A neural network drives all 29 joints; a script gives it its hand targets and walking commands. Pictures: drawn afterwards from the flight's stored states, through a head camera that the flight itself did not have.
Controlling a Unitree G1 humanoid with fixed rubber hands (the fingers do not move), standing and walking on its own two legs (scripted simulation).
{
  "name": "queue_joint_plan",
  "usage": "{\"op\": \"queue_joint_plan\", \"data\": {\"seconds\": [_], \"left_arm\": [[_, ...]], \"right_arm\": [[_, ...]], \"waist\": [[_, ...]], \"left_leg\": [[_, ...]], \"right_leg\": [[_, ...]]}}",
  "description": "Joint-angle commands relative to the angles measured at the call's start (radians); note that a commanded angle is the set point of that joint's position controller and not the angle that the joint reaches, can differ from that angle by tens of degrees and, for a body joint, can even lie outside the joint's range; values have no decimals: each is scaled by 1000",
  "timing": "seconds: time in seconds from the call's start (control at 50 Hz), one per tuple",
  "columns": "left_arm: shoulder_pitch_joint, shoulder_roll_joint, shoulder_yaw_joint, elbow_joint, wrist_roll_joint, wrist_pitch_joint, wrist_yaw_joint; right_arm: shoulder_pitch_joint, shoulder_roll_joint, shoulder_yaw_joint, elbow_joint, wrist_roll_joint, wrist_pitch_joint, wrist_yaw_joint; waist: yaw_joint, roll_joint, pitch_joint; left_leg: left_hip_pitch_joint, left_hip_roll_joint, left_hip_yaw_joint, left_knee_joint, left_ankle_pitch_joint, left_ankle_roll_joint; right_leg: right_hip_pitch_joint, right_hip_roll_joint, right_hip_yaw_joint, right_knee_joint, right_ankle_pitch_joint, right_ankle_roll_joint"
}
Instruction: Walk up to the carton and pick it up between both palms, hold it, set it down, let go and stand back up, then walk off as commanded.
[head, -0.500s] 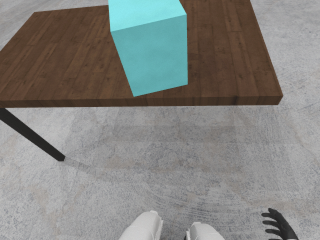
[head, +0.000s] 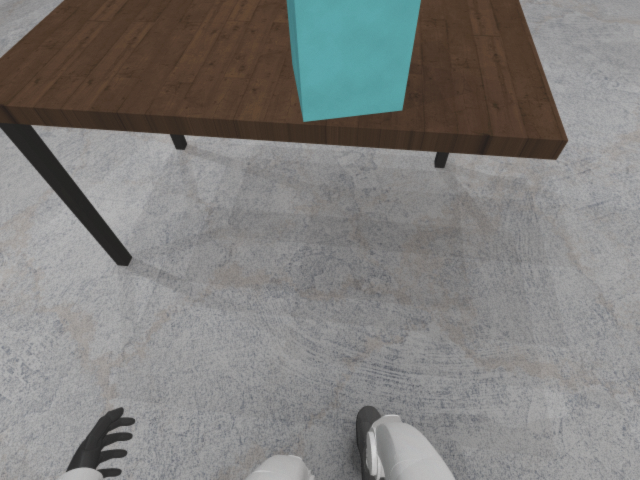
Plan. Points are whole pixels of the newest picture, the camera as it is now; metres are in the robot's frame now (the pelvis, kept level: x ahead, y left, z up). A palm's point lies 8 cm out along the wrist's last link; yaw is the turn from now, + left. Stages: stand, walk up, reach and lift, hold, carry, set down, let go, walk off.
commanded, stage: walk off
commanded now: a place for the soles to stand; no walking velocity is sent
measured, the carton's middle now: (345, 25) +0.86 -0.01 +0.10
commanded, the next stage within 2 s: none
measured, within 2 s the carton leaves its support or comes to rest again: neither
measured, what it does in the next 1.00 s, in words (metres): walks backwards: right foot, then left foot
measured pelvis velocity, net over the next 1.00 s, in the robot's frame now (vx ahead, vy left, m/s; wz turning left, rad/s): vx -0.28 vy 0.05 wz -0.02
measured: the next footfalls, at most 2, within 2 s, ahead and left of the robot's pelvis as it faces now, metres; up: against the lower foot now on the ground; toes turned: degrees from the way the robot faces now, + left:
right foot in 0.40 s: -0.19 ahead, -0.10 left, +0.00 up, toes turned +3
left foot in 0.92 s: -0.18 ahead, +0.17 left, +0.00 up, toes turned -11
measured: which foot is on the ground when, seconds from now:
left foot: down 0.00-0.44, up 0.46-0.90, down 0.92-1.00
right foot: down 0.00-0.04, up 0.06-0.38, down 0.40-0.94, up 0.96-1.00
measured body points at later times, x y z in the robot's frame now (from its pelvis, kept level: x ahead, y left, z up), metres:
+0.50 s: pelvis -0.18 -0.01 +0.00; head -0.15 -0.03 +0.45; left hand -0.12 +0.32 -0.10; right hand -0.03 -0.31 -0.11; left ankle -0.04 +0.12 -0.67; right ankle -0.23 -0.10 -0.69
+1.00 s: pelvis -0.28 +0.05 -0.01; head -0.23 +0.06 +0.44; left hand -0.17 +0.37 -0.12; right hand -0.17 -0.25 -0.11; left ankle -0.22 +0.18 -0.69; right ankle -0.24 -0.09 -0.68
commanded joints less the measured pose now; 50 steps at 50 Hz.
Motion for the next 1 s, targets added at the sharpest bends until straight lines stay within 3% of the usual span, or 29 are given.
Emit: {"op": "queue_joint_plan", "data": {"seconds": [0.0, 0.02, 0.04, 0.06, 0.1, 0.12, 0.16, 0.22, 0.26, 0.3, 0.32, 0.36, 0.38, 0.4, 0.42, 0.44, 0.5, 0.54, 0.58, 0.7, 0.72, 0.74, 0.82, 0.84, 0.86, 0.88, 0.9, 0.94, 0.98], "left_arm": [[97, 206, 56, -161, -41, 23, 11], [31, 256, 67, -157, -46, 7, 22], [79, 287, 76, -136, -47, 10, 27], [129, 290, 79, -89, -48, 12, 15], [169, 253, 72, -61, -60, 20, -3], [179, 246, 65, -72, -70, 18, -3], [196, 268, 69, -77, -73, 16, -3], [192, 242, 59, -94, -65, 6, 4], [202, 226, 59, -72, -72, 2, 0], [239, 215, 53, -64, -73, -3, -2], [248, 212, 51, -67, -71, -7, 0], [351, 185, 52, -6, -64, -22, 3], [357, 234, 61, -5, -46, -28, 4], [270, 333, 59, -49, -26, -40, 5], [182, 397, 84, -78, -23, -32, 7], [128, 371, 76, -104, -28, -31, 13], [87, 306, 64, -112, -42, -46, 22], [145, 285, 66, -130, -44, -48, 31], [176, 292, 70, -143, -48, -47, 34], [231, 286, 80, -85, -37, -66, 35], [169, 279, 66, -97, -34, -59, 30], [186, 288, 76, -98, -38, -63, 28], [134, 296, 61, -91, -40, -63, 17], [46, 290, 59, -100, -36, -60, 11], [49, 258, 48, -83, -41, -50, 7], [72, 235, 36, -64, -51, -42, 10], [66, 201, 30, -81, -62, -39, 9], [125, 246, 47, -69, -60, -28, 24], [134, 291, 60, -29, -63, -30, 18]], "right_arm": [[0, -320, -45, -10, -48, -20, -16], [-159, -394, -54, -45, -49, -24, -27], [-254, -398, -43, -94, -58, -38, -30], [-302, -354, -36, -81, -62, -44, -43], [-312, -254, -16, -98, -55, -45, -41], [-303, -260, -10, -84, -46, -44, -42], [-206, -280, -27, -92, -21, -45, -49], [-165, -257, -33, -86, -9, -34, -44], [-187, -250, -38, -69, -9, -28, -28], [-217, -255, -49, -60, -8, -23, -42], [-230, -251, -50, -62, -6, -18, -37], [-233, -268, -61, -40, 3, -10, -34], [-236, -215, -58, -39, 14, -1, -33], [-283, -184, -45, -71, 6, -15, -48], [-299, -239, -41, -52, 3, -13, -61], [-297, -244, -37, -51, -3, -25, -65], [-247, -247, -37, -35, 15, -19, -46], [-202, -233, -27, -68, 1, -19, -40], [-220, -226, -24, -76, 4, -17, -48], [-214, -219, -25, -62, 1, -36, -44], [-209, -214, -21, -52, 10, -50, -46], [-202, -213, -25, -66, -2, -57, -47], [-163, -192, -20, -14, -9, -70, -38], [-89, -206, -30, 12, -3, -81, -35], [-69, -188, -30, 48, -5, -92, -39], [-49, -206, -33, 50, -9, -96, -36], [-52, -306, -37, 46, -15, -103, -43], [-179, -340, -36, -11, -11, -96, -37], [-233, -341, -27, 3, -17, -99, -45]], "waist": [[-59, 211, -99], [-61, 219, 8], [-12, 225, 48], [9, 104, 33], [21, 25, 30], [-8, 108, 28], [-38, 108, -42], [-75, 197, -65], [-88, 258, -48], [-75, 261, -135], [-75, 348, -102], [-31, 198, -183], [-19, -35, -148], [-19, -275, -25], [-9, -181, 16], [1, -167, 74], [-33, -190, 57], [-32, -138, 0], [3, -191, -76], [40, -188, -220], [32, -253, -187], [45, -183, -217], [-18, -206, -223], [-71, -225, -229], [-79, -256, -248], [-88, -108, -258], [-97, 173, -256], [-50, 79, -199], [-20, 79, -71]], "left_leg": [[-277, 426, -613, -660, -401, 240], [-518, 478, -750, -779, -510, 332], [-640, 445, -712, -776, -460, 320], [-573, 373, -541, -690, -319, 239], [-420, 212, -239, -562, -110, 139], [-348, 194, -232, -560, -104, 127], [-161, 219, -299, -542, -108, 128], [7, 250, -332, -489, -11, 228], [11, 202, -275, -515, -86, 190], [145, 265, -307, -459, 100, 202], [136, 252, -319, -427, 230, 190], [84, 207, -233, -306, 232, 135], [-69, 44, -152, -63, 27, 64], [-371, -138, -35, 195, -139, -16], [-311, -99, -129, 326, -158, -35], [-310, -78, -144, 385, -137, -19], [-304, -81, -115, 472, 0, -16], [-341, -116, -143, 462, 47, -30], [-399, -75, -111, 444, 26, -48], [-364, -9, -92, 208, -83, -46], [-341, 35, -67, 133, -105, -43], [-303, 49, -56, 88, -103, -37], [-55, 82, 67, -35, -4, -3], [81, 89, 67, -186, 71, 17], [179, 65, 41, -255, 151, 38], [214, 77, -27, -309, 176, 43], [180, 267, -374, -463, 292, 104], [-38, 396, -673, -576, 105, 194], [-148, 336, -524, -557, -50, 183]], "right_leg": [[-51, 79, 30, 678, -576, 67], [34, 103, 171, 880, -546, 72], [122, 107, 236, 955, -487, 68], [119, 110, 234, 999, -401, 60], [67, 90, 169, 965, -328, 59], [29, 98, 183, 953, -329, 55], [-11, 100, 212, 920, -368, 71], [-49, 53, 173, 694, -495, 77], [36, 33, 131, 480, -538, 64], [77, -19, 145, 298, -609, 47], [97, -59, 135, 188, -637, 41], [333, -27, 48, -173, -433, 23], [329, -147, 302, -290, -415, 5], [271, -350, 689, -262, -178, -23], [96, -467, 723, -271, -219, -126], [59, -472, 712, -254, -164, -164], [213, -309, 411, -88, 144, -92], [331, -251, 365, -35, 303, -30], [502, -298, 402, 36, 396, -97], [595, -335, 532, 17, 104, -145], [582, -320, 429, 37, 129, -178], [550, -345, 491, 32, 47, -188], [271, -328, 419, 31, -2, -175], [198, -290, 318, 106, -25, -131], [116, -232, 261, 172, -48, -95], [88, -176, 202, 278, -176, -61], [-41, -16, 88, 546, -460, 12], [20, 47, 208, 650, -670, 8], [24, 17, 223, 669, -576, -2]]}}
